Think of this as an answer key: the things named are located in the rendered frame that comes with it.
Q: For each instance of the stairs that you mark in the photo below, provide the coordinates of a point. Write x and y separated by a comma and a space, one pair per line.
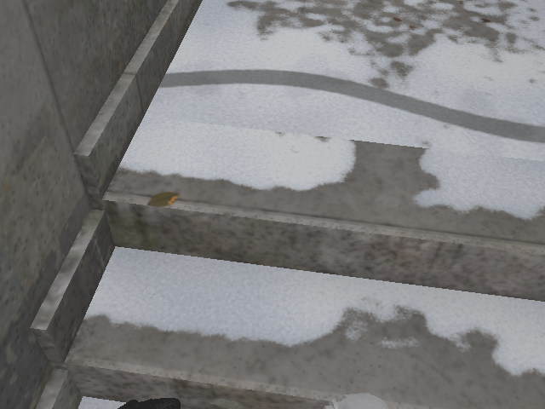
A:
230, 312

